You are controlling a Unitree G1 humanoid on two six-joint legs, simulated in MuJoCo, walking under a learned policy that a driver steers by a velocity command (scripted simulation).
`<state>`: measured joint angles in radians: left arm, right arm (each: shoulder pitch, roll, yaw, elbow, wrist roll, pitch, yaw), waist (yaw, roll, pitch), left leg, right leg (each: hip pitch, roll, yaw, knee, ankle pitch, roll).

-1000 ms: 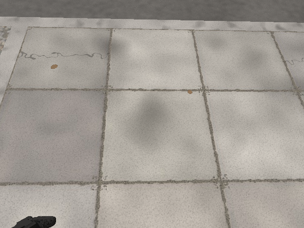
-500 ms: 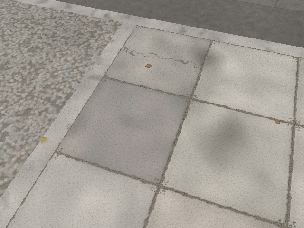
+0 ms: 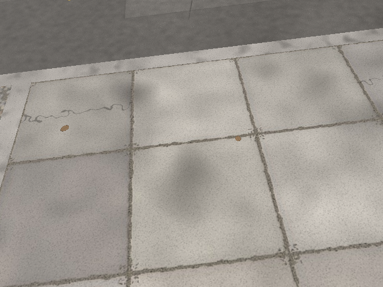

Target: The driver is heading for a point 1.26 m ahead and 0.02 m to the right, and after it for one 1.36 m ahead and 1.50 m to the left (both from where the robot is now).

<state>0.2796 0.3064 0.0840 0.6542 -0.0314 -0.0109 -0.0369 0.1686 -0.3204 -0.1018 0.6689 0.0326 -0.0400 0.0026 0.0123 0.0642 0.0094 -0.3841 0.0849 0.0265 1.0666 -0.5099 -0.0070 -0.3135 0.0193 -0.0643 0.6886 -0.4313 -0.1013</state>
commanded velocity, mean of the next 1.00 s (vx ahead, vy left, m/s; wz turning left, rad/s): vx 0.89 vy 0.00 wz -0.21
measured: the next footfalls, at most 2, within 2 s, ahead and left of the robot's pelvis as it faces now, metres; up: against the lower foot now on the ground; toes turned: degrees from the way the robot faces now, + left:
left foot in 0.36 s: +0.44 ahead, +0.04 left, +0.00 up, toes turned -25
right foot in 0.76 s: +0.64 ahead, -0.34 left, +0.00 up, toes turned -19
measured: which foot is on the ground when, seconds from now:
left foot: up 0.00-0.34, down 0.36-0.76, up 0.78-1.00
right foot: down 0.00-0.36, up 0.38-0.74, down 0.76-1.00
